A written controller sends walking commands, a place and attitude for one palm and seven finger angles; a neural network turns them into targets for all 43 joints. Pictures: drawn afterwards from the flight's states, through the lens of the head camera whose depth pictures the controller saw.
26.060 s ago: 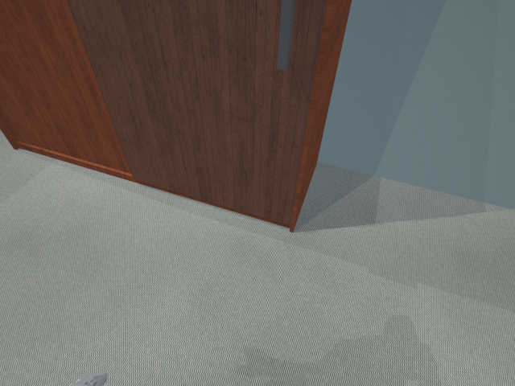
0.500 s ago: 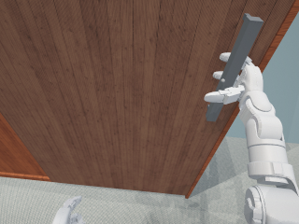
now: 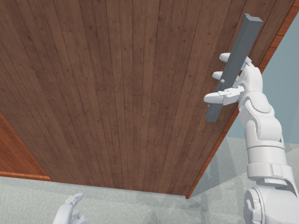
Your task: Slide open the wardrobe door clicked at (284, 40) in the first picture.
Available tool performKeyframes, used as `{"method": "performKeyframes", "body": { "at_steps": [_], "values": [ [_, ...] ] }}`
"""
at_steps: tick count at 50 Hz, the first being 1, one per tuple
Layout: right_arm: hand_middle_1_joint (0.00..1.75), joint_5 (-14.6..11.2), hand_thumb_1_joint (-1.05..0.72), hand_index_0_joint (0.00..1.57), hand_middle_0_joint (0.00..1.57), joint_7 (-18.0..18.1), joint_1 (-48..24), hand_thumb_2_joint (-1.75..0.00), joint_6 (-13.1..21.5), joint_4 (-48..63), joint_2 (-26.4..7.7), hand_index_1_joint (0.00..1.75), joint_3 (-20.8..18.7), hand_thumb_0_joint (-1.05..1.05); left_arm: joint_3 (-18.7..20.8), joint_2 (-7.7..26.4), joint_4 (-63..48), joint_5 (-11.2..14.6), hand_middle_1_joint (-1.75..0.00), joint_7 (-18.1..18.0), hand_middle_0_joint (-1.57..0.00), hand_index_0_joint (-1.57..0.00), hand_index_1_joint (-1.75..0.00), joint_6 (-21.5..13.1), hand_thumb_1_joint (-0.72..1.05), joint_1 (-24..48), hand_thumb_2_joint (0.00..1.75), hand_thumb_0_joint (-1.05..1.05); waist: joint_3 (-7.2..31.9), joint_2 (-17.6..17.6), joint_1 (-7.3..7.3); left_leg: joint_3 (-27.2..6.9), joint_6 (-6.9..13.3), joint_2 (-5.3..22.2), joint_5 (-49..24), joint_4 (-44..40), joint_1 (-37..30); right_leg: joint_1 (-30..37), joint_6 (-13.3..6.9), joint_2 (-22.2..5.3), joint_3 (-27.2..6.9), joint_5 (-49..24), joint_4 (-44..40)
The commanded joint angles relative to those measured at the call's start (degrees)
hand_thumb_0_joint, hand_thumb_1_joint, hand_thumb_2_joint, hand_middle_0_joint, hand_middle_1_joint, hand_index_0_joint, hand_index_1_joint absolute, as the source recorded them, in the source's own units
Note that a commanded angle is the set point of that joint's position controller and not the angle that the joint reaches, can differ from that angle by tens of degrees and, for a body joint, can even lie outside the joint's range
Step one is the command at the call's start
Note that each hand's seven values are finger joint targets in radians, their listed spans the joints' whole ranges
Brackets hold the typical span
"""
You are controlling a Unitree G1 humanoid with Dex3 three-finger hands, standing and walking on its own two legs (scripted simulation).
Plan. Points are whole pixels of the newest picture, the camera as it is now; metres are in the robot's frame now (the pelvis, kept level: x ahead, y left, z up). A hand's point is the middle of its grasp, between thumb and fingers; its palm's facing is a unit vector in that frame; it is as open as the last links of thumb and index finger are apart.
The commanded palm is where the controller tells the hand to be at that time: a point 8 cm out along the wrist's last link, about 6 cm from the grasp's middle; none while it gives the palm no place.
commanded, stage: slide the fingers in behind the handle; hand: right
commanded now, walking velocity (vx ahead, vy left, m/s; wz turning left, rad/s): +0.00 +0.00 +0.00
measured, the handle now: (225, 75) +0.46 -0.17 +0.21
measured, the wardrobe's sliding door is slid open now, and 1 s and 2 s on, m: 0.00 0.00 0.00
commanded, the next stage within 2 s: grip the handle and tug to test in 0.02 s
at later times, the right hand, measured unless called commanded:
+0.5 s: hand (222, 80) +0.42 -0.14 +0.22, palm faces +0.06 +1.00 -0.01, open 10.6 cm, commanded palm +0.39 -0.18 +0.22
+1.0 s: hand (221, 80) +0.42 -0.14 +0.22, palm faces +0.07 +1.00 +0.00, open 5.9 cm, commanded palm +0.39 -0.18 +0.22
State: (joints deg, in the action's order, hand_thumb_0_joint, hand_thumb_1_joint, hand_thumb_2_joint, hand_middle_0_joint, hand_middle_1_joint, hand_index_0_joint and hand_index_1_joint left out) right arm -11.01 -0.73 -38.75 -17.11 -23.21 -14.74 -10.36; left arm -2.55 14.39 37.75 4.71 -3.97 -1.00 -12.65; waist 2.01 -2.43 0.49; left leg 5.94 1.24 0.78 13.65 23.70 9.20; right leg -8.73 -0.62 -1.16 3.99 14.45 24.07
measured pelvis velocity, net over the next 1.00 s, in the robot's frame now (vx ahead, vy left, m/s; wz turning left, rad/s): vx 0.00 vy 0.00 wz -0.01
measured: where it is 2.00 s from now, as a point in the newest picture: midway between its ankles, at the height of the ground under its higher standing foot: outside the picture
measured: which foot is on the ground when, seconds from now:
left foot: down 0.00-1.00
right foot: down 0.00-1.00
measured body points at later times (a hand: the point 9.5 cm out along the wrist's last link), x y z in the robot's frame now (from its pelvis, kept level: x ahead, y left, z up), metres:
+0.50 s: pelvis +0.00 +0.00 +0.00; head -0.01 +0.01 +0.45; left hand +0.15 +0.24 -0.10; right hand +0.41 -0.19 +0.23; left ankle -0.01 +0.10 -0.74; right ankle -0.02 -0.11 -0.74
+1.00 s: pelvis +0.00 +0.00 +0.00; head -0.01 +0.02 +0.45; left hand +0.15 +0.24 -0.10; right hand +0.41 -0.19 +0.23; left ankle -0.01 +0.10 -0.74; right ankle -0.02 -0.11 -0.74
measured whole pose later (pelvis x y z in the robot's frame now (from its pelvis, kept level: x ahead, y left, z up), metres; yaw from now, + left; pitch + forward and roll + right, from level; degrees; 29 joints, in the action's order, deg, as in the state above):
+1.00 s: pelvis +0.00 +0.00 +0.00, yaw -1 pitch -1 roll +0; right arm -10.5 0.2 -41.4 -16.2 -26.7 -14.1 -9.7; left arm -2.6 14.2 38.4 4.5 -3.9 -0.9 -13.0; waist 1.9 -2.4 0.0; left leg 6.6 1.3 0.9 14.0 23.9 9.4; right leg -9.3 -0.5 -1.0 3.1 14.5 24.4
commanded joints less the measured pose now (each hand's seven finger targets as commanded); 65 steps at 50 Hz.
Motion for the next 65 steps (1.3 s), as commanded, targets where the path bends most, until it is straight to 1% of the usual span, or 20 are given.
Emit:
{"method": "performKeyframes", "body": {
  "at_steps": [1,2,6,9,10,14,17,28,36,38,42,43,45,47,48,53,55,57,58,65],
  "values": [
    [1.2,-0.4,0.5,0.3,0.3,0.0,-30.3,-0.3,3.1,11.3,-8.1,1.2,-0.6,0.0,2.2,6.5,-8.2,0.1,-0.3,-0.8,-0.2,-0.2,-0.3,-2.6,0.9,5.9,0.9,0.0,13.3,3.5,1.58,-3.5,0.2,-0.3,-13.9,-2.9,-0.6,5.7,-2.0,0.1,-4.3,-13.7,-1.7],
    [1.2,-0.3,0.5,0.3,0.3,0.2,-29.4,-0.3,3.1,10.7,-8.9,1.2,-1.4,0.0,2.4,6.7,-8.0,0.0,-0.3,-0.8,-0.2,-0.2,-0.3,-2.5,0.9,5.8,0.9,0.0,13.7,3.3,1.12,-3.5,0.2,-0.3,-14.0,-2.9,-1.3,5.6,-2.0,0.1,-4.2,-14.0,-1.7],
    [1.2,-0.3,0.5,0.3,0.3,0.1,-30.6,-0.3,2.8,9.9,-7.0,1.2,0.1,0.0,2.3,6.3,-7.9,0.0,-0.3,-0.8,-0.2,-0.2,-0.3,-2.6,0.9,5.6,0.9,0.0,13.9,3.3,1.67,-3.4,0.2,-0.3,-14.2,-2.7,-0.2,6.0,-2.0,0.2,-4.3,-14.1,-1.4],
    [1.22,-0.1,0.36,0.32,0.32,0.2,-31.5,-0.36,3.3,10.5,-7.3,1.22,0.2,0.0,2.3,6.4,-7.9,0.0,-0.3,-0.7,-0.2,-0.2,-0.3,-2.5,0.9,5.5,0.9,0.0,14.4,3.5,1.61,-3.3,0.3,-0.3,-15.1,-2.4,-1.0,6.2,-1.9,0.2,-4.4,-15.3,-1.4],
    [1.23,-0.1,0.31,0.32,0.32,0.0,-31.5,-0.38,3.4,11.6,-5.9,1.23,1.2,0.0,2.3,6.3,-8.1,-0.1,-0.3,-0.6,-0.2,-0.2,-0.3,-2.6,0.9,5.6,0.9,0.0,15.1,2.4,1.62,-3.3,0.4,-0.3,-16.1,-2.2,-1.0,6.8,-1.9,0.2,-4.3,-16.1,-1.2],
    [1.25,-0.4,0.13,0.34,0.34,-0.1,-29.2,-0.46,3.6,11.7,-7.9,1.25,-0.9,0.0,2.3,6.4,-8.4,-0.1,-0.3,-0.6,-0.2,-0.2,-0.3,-2.3,0.9,5.8,0.9,0.0,15.7,4.5,0.93,-3.3,0.3,-0.3,-16.9,-2.1,-2.7,6.0,-2.0,0.2,-4.3,-16.5,-1.4],
    [1.27,-0.4,-0.01,0.35,0.35,0.0,-28.8,-0.52,3.6,11.9,-8.3,1.27,-1.1,0.0,2.2,6.5,-8.4,-0.1,-0.3,-0.5,-0.2,-0.2,-0.3,-2.2,0.9,6.1,0.9,0.0,14.5,2.7,0.68,-3.2,0.4,-0.3,-16.2,-2.2,-2.1,6.0,-1.9,0.2,-4.3,-16.3,-1.4],
    [1.35,0.1,-0.53,0.41,0.41,0.4,-32.9,-0.74,3.3,10.6,-6.2,1.35,1.4,0.0,2.3,6.5,-7.7,-0.1,-0.3,-0.8,-0.2,-0.2,-0.3,-2.3,0.9,5.2,0.9,0.0,13.8,2.2,2.08,-3.3,0.4,-0.5,-13.3,-2.8,0.1,6.6,-1.8,0.1,-4.8,-14.3,-1.7],
    [1.4,-0.5,-0.9,0.45,0.45,-0.3,-31.7,-0.9,3.9,10.2,-4.7,1.4,1.8,0.0,2.4,6.3,-7.7,-0.1,-0.3,-0.6,-0.2,-0.2,-0.3,-2.5,0.9,5.3,0.9,0.0,15.1,4.2,1.8,-3.1,0.3,-0.6,-16.1,-2.2,-1.2,6.8,-1.9,0.3,-4.6,-16.0,-1.2],
    [1.4,-0.6,-0.9,0.45,0.45,-0.3,-32.8,-0.9,4.2,10.6,-5.0,1.4,2.0,0.0,2.2,6.4,-7.7,-0.1,-0.3,-0.7,-0.2,-0.2,-0.3,-2.5,0.9,5.2,0.9,0.0,14.5,2.8,1.85,-3.2,0.4,-0.5,-15.4,-2.4,-0.8,6.8,-1.9,0.3,-4.7,-15.8,-1.3],
    [1.4,-0.1,-0.9,0.45,0.45,-0.1,-32.6,-0.9,4.3,9.2,-6.3,1.4,1.1,0.0,2.3,6.6,-7.4,-0.2,-0.3,-0.6,-0.2,-0.2,-0.3,-2.4,0.9,4.9,0.9,0.0,13.7,4.3,1.87,-3.2,0.3,-0.5,-14.7,-2.7,-0.8,6.2,-2.1,0.3,-4.6,-14.8,-1.3],
    [1.4,0.3,-0.9,0.45,0.45,0.0,-33.4,-0.9,4.6,10.3,-7.3,1.4,0.7,0.0,2.4,6.5,-7.6,-0.2,-0.3,-0.7,-0.2,-0.2,-0.3,-2.4,0.9,5.0,0.9,0.0,14.7,2.9,1.82,-3.5,0.3,-0.4,-14.9,-2.6,-1.1,6.5,-2.1,0.4,-4.4,-14.9,-1.4],
    [1.4,0.4,-0.9,0.45,0.45,-0.2,-32.2,-0.9,4.5,9.4,-6.1,1.4,1.5,0.0,2.2,6.2,-7.8,-0.2,-0.3,-0.6,-0.2,-0.2,-0.3,-2.4,0.9,5.2,0.9,0.0,13.8,3.4,1.89,-3.5,0.2,-0.4,-15.2,-2.7,-1.0,6.0,-2.2,0.4,-4.2,-14.7,-1.3],
    [1.4,0.4,-0.9,0.45,0.45,-0.3,-31.7,-0.9,4.5,7.7,-8.2,1.4,0.0,0.0,2.3,6.6,-7.5,-0.1,-0.3,-0.7,-0.2,-0.2,-0.3,-2.2,0.9,4.9,0.9,0.0,13.2,3.5,1.62,-3.5,0.3,-0.4,-13.9,-2.9,-1.0,5.3,-2.1,0.3,-4.4,-13.8,-1.5],
    [1.4,0.3,-0.9,0.45,0.45,-0.5,-33.1,-0.9,4.5,8.3,-6.6,1.4,1.5,0.0,2.1,6.4,-7.7,0.0,-0.3,-0.7,-0.2,-0.2,-0.3,-2.2,0.9,5.1,0.9,0.0,13.0,3.4,2.1,-3.6,0.1,-0.4,-13.6,-3.1,-0.7,5.3,-2.2,0.5,-4.3,-13.2,-1.6],
    [1.4,0.5,-0.9,0.45,0.45,-0.2,-34.0,-0.9,5.0,9.9,-5.6,1.4,2.3,0.0,2.3,6.3,-7.7,-0.1,-0.3,-0.6,-0.2,-0.2,-0.3,-2.5,0.9,4.8,0.9,0.0,14.8,1.6,2.12,-3.5,0.4,-0.5,-15.2,-2.7,-0.7,7.1,-2.0,0.4,-4.5,-15.3,-1.2],
    [1.4,0.3,-0.9,0.45,0.45,-0.3,-32.6,-0.9,5.0,9.2,-7.3,1.4,0.5,0.0,2.4,6.4,-7.8,-0.2,-0.3,-0.6,-0.2,-0.2,-0.3,-2.6,0.9,4.9,0.9,0.0,15.4,3.8,1.75,-3.6,0.2,-0.4,-15.5,-2.7,-1.7,6.3,-2.2,0.5,-4.3,-14.9,-1.3],
    [1.4,0.3,-0.9,0.45,0.45,-0.5,-30.8,-0.9,5.4,10.5,-8.1,1.4,-0.4,0.0,2.5,6.5,-8.1,-0.2,-0.3,-0.5,-0.2,-0.2,-0.3,-2.4,0.9,5.1,0.9,0.0,15.9,2.9,1.08,-3.4,0.4,-0.4,-16.8,-2.4,-2.8,6.5,-2.2,0.4,-4.2,-16.4,-1.3],
    [1.4,0.1,-0.9,0.45,0.45,-0.8,-30.2,-0.9,5.5,12.3,-6.6,1.4,0.9,0.0,2.4,6.3,-8.6,-0.1,-0.3,-0.4,-0.2,-0.2,-0.3,-2.5,0.9,5.7,0.9,0.0,16.3,2.3,1.15,-3.6,0.4,-0.4,-17.9,-2.3,-3.2,7.0,-2.2,0.5,-4.0,-17.1,-1.3],
    [1.4,-0.8,-0.9,0.45,0.45,-1.4,-20.9,-0.9,4.6,18.7,-7.2,1.4,-1.0,0.0,2.4,6.2,-10.7,0.0,-0.3,0.1,-0.2,-0.2,-0.3,-2.1,0.9,7.4,0.9,0.0,17.1,2.9,-0.46,-3.2,0.4,-0.5,-22.1,-1.5,-6.0,7.1,-1.9,0.3,-3.6,-20.5,-1.5]
  ]
}}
